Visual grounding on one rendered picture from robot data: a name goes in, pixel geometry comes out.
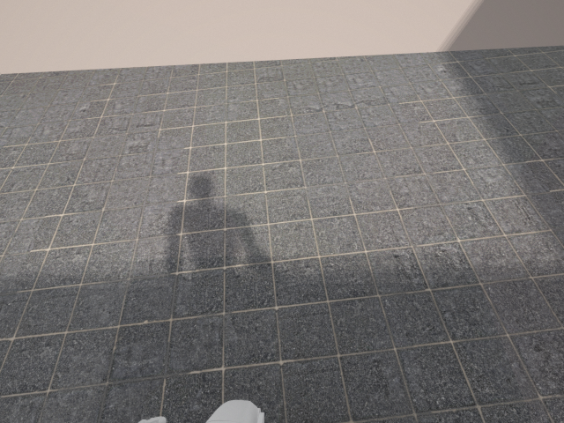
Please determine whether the left robot thigh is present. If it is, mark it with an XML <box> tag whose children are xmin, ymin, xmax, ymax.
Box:
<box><xmin>206</xmin><ymin>400</ymin><xmax>264</xmax><ymax>423</ymax></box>

